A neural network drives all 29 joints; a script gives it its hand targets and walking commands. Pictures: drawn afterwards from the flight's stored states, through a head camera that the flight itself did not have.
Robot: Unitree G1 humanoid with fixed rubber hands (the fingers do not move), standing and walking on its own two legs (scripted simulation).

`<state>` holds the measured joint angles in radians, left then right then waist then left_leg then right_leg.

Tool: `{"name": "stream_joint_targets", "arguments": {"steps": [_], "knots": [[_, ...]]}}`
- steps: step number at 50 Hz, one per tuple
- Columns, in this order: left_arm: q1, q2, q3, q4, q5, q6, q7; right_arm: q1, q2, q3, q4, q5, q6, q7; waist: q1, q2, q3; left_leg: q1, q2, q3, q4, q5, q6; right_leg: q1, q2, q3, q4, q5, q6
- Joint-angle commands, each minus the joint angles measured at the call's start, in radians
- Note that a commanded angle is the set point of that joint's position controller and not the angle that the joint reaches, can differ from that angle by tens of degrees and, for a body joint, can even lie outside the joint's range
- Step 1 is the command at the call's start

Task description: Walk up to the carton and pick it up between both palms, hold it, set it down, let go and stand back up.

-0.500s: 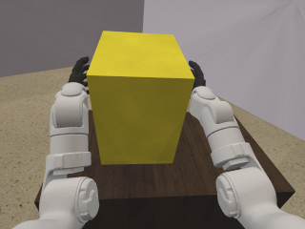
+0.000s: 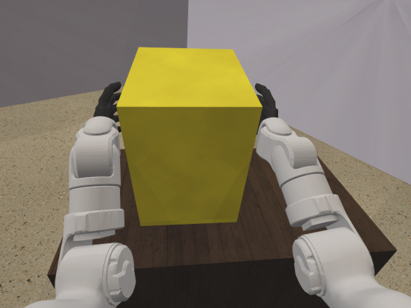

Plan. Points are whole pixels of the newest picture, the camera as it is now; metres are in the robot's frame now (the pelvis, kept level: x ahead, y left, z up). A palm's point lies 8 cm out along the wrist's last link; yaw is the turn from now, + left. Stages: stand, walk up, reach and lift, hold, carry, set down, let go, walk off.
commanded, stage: hold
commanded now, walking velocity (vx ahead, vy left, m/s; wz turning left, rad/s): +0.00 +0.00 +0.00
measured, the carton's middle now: (188, 135) +0.41 +0.01 +0.21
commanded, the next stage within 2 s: set down in 0.38 s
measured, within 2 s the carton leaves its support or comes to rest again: neither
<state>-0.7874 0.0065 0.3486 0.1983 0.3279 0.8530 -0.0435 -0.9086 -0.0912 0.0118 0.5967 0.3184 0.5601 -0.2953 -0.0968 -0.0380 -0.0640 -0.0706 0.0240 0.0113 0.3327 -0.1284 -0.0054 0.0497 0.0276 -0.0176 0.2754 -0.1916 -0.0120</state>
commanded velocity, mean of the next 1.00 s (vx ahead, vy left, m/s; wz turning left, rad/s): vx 0.00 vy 0.00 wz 0.00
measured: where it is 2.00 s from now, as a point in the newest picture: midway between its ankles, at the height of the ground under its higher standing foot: outside the picture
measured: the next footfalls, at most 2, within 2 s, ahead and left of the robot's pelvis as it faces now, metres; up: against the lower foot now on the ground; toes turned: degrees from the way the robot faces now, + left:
none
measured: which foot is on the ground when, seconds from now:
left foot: down 0.00-1.00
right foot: down 0.00-1.00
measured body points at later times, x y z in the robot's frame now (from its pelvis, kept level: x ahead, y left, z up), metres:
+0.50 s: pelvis +0.00 +0.00 +0.00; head -0.07 +0.02 +0.44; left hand +0.38 +0.16 +0.26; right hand +0.38 -0.13 +0.26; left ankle +0.04 +0.12 -0.75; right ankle -0.02 -0.11 -0.75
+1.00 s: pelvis +0.01 +0.01 +0.00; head -0.04 +0.06 +0.44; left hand +0.40 +0.20 +0.20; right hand +0.40 -0.10 +0.21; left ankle +0.04 +0.12 -0.75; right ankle -0.02 -0.11 -0.75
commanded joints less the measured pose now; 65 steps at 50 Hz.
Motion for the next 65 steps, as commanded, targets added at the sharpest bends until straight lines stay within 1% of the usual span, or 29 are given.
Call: {"name": "stream_joint_targets", "arguments": {"steps": [1, 2, 5, 8, 11, 13, 15, 16, 18, 19, 20, 22, 23, 24, 27, 28, 32, 35, 43, 45, 49, 50, 55, 57, 59, 60, 63, 64, 65], "knots": [[-0.743, -0.533, -0.439, -0.086, -0.213, -0.088, -0.13, -0.784, 0.599, 0.249, -0.258, 0.111, -0.071, 0.145, 0.006, 0.053, -0.339, 0.158, -0.053, 0.018, -0.012, 0.149, -0.018, -0.076, 0.058, -0.031, -0.034, 0.14, 0.061], [-0.771, -0.573, -0.487, -0.114, -0.234, -0.095, -0.12, -0.795, 0.594, 0.237, -0.247, 0.107, -0.08, 0.15, -0.011, 0.117, -0.348, 0.166, -0.048, 0.014, -0.014, 0.13, -0.036, -0.105, 0.048, -0.032, -0.028, 0.118, 0.057], [-0.749, -0.559, -0.475, -0.127, -0.23, -0.093, -0.112, -0.786, 0.607, 0.24, -0.241, 0.116, -0.086, 0.154, 0.014, 0.129, -0.377, 0.175, -0.05, 0.02, 0.001, 0.156, -0.032, -0.082, 0.048, -0.016, -0.023, 0.133, 0.057], [-0.669, -0.546, -0.421, -0.008, -0.178, -0.072, -0.125, -0.76, 0.554, 0.195, -0.177, 0.095, -0.075, 0.148, -0.009, 0.104, -0.237, 0.135, -0.053, 0.015, -0.015, 0.096, -0.026, -0.105, 0.041, -0.014, -0.048, 0.094, 0.058], [-0.702, -0.522, -0.438, -0.073, -0.193, -0.075, -0.145, -0.746, 0.549, 0.194, -0.194, 0.082, -0.072, 0.135, -0.031, 0.094, -0.285, 0.15, -0.057, 0.014, -0.009, 0.112, -0.021, -0.066, 0.033, -0.014, -0.036, 0.155, 0.065], [-0.728, -0.529, -0.433, -0.087, -0.209, -0.083, -0.15, -0.788, 0.593, 0.223, -0.249, 0.089, -0.083, 0.134, -0.008, 0.069, -0.325, 0.153, -0.063, 0.015, -0.018, 0.114, -0.012, -0.055, 0.025, -0.02, -0.033, 0.196, 0.081], [-0.7, -0.521, -0.433, -0.097, -0.198, -0.084, -0.155, -0.72, 0.565, 0.218, -0.233, 0.085, -0.075, 0.129, -0.036, 0.055, -0.325, 0.177, -0.064, 0.008, -0.016, 0.134, -0.017, -0.058, 0.027, -0.02, -0.026, 0.257, 0.087], [-0.722, -0.539, -0.463, -0.12, -0.208, -0.084, -0.158, -0.735, 0.559, 0.217, -0.223, 0.089, -0.08, 0.128, -0.047, 0.096, -0.348, 0.185, -0.062, 0.001, -0.013, 0.153, -0.027, -0.059, 0.025, -0.019, -0.023, 0.268, 0.082], [-0.765, -0.507, -0.422, -0.151, -0.203, -0.1, -0.144, -0.793, 0.602, 0.262, -0.283, 0.118, -0.088, 0.132, 0.009, 0.065, -0.391, 0.207, -0.064, 0.014, -0.003, 0.194, -0.015, -0.035, 0.029, -0.027, -0.017, 0.295, 0.088], [-0.713, -0.524, -0.423, -0.124, -0.196, -0.095, -0.144, -0.763, 0.596, 0.267, -0.25, 0.104, -0.08, 0.13, 0.011, 0.049, -0.383, 0.183, -0.066, 0.011, -0.003, 0.188, -0.011, -0.039, 0.04, -0.031, -0.012, 0.273, 0.087], [-0.738, -0.541, -0.451, -0.137, -0.209, -0.098, -0.154, -0.795, 0.611, 0.263, -0.33, 0.109, -0.106, 0.127, -0.019, 0.03, -0.421, 0.189, -0.055, 0.024, 0.006, 0.236, -0.015, 0.016, 0.03, -0.021, -0.014, 0.402, 0.098], [-0.752, -0.548, -0.491, -0.158, -0.219, -0.103, -0.152, -0.776, 0.6, 0.257, -0.379, 0.093, -0.109, 0.127, -0.022, 0.055, -0.438, 0.217, -0.059, 0.023, 0.013, 0.227, -0.024, 0.02, 0.045, -0.021, -0.009, 0.349, 0.078], [-0.696, -0.547, -0.482, -0.12, -0.213, -0.111, -0.143, -0.8, 0.611, 0.292, -0.411, 0.103, -0.12, 0.126, 0.003, 0.046, -0.439, 0.204, -0.065, 0.032, 0.021, 0.245, -0.023, 0.027, 0.047, -0.027, 0.003, 0.429, 0.089], [-0.703, -0.534, -0.451, -0.115, -0.221, -0.127, -0.146, -0.795, 0.607, 0.277, -0.384, 0.1, -0.125, 0.123, 0.017, 0.01, -0.437, 0.199, -0.067, 0.033, 0.022, 0.253, -0.013, 0.033, 0.041, -0.022, -0.007, 0.425, 0.099], [-0.729, -0.503, -0.379, -0.01, -0.162, -0.159, -0.167, -0.848, 0.602, 0.21, -0.286, 0.037, -0.171, 0.136, 0.028, 0.032, -0.322, 0.174, -0.066, 0.034, -0.016, 0.131, 0.002, -0.055, 0.033, -0.036, -0.045, 0.227, 0.092], [-0.696, -0.479, -0.299, 0.014, -0.102, -0.156, -0.176, -0.834, 0.582, 0.195, -0.25, 0.005, -0.177, 0.148, 0.064, 0.014, -0.259, 0.164, -0.063, 0.038, -0.05, 0.04, 0.022, -0.046, 0.024, -0.035, -0.06, 0.133, 0.089], [-0.676, -0.469, -0.259, 0.072, -0.028, -0.208, -0.202, -0.806, 0.556, 0.077, -0.184, -0.12, -0.284, 0.189, 0.059, 0.015, -0.172, 0.17, -0.054, 0.067, -0.088, -0.038, 0.022, -0.062, 0.017, -0.064, -0.077, -0.015, 0.075], [-0.592, -0.384, -0.191, 0.148, 0.015, -0.224, -0.246, -0.642, 0.512, 0.024, -0.023, -0.212, -0.324, 0.202, 0.061, -0.032, -0.125, 0.195, -0.054, 0.086, -0.102, 0.008, 0.037, -0.014, -0.009, -0.067, -0.076, 0.052, 0.083], [-0.545, -0.49, -0.297, 0.133, -0.009, -0.324, -0.265, -0.581, 0.481, -0.062, -0.049, -0.317, -0.496, 0.206, -0.026, 0.064, -0.132, 0.242, -0.058, 0.108, -0.066, 0.128, -0.021, 0.026, 0.01, -0.106, -0.073, 0.108, 0.07], [-0.602, -0.513, -0.363, 0.038, -0.052, -0.387, -0.238, -0.606, 0.511, -0.017, -0.114, -0.33, -0.56, 0.215, -0.026, 0.087, -0.252, 0.316, -0.052, 0.105, -0.024, 0.278, -0.047, 0.052, 0.017, -0.119, -0.043, 0.219, 0.073], [-0.689, -0.629, -0.59, -0.102, -0.156, -0.467, -0.154, -0.593, 0.508, 0.03, -0.178, -0.309, -0.648, 0.235, -0.077, 0.219, -0.43, 0.499, -0.008, 0.06, 0.056, 0.522, -0.136, -0.049, 0.052, -0.145, -0.036, 0.198, 0.031], [-0.668, -0.63, -0.631, -0.127, -0.164, -0.484, -0.127, -0.576, 0.518, 0.053, -0.176, -0.314, -0.669, 0.238, -0.059, 0.222, -0.467, 0.536, -0.005, 0.052, 0.075, 0.607, -0.152, -0.057, 0.055, -0.152, -0.032, 0.226, 0.026], [-0.564, -0.565, -0.604, -0.076, -0.149, -0.481, -0.084, -0.525, 0.504, 0.147, -0.165, -0.262, -0.656, 0.246, -0.004, 0.154, -0.464, 0.481, -0.017, 0.042, 0.072, 0.578, -0.113, -0.013, 0.045, -0.131, -0.041, 0.282, 0.045], [-0.503, -0.516, -0.51, -0.014, -0.095, -0.432, -0.107, -0.523, 0.485, 0.12, -0.172, -0.276, -0.622, 0.242, -0.002, 0.081, -0.319, 0.383, -0.026, 0.054, 0.022, 0.406, -0.071, 0.017, 0.027, -0.119, -0.041, 0.284, 0.062], [-0.445, -0.449, -0.368, 0.102, -0.034, -0.393, -0.129, -0.531, 0.471, 0.131, -0.132, -0.263, -0.595, 0.242, 0.052, 0.023, -0.183, 0.262, -0.048, 0.079, -0.034, 0.228, -0.019, 0.047, -0.002, -0.1, -0.041, 0.286, 0.081], [-0.428, -0.454, -0.326, 0.101, -0.012, -0.379, -0.143, -0.542, 0.51, 0.168, -0.139, -0.237, -0.586, 0.245, 0.092, -0.021, -0.133, 0.225, -0.047, 0.084, -0.049, 0.227, -0.005, 0.064, 0.002, -0.093, -0.031, 0.289, 0.086], [-0.424, -0.425, -0.243, 0.163, 0.026, -0.344, -0.182, -0.566, 0.511, 0.147, -0.151, -0.265, -0.567, 0.244, 0.115, -0.083, -0.098, 0.175, -0.059, 0.093, -0.094, 0.082, 0.042, 0.042, -0.014, -0.082, -0.054, 0.21, 0.103], [-0.41, -0.417, -0.207, 0.184, 0.06, -0.344, -0.185, -0.563, 0.524, 0.18, -0.124, -0.256, -0.568, 0.25, 0.154, -0.069, -0.084, 0.183, -0.057, 0.1, -0.093, 0.107, 0.045, 0.041, -0.017, -0.082, -0.053, 0.222, 0.104], [-0.431, -0.41, -0.193, 0.199, 0.041, -0.34, -0.196, -0.584, 0.512, 0.142, -0.13, -0.268, -0.565, 0.241, 0.124, -0.095, -0.084, 0.186, -0.061, 0.106, -0.097, 0.081, 0.05, 0.041, -0.015, -0.08, -0.062, 0.221, 0.106]]}}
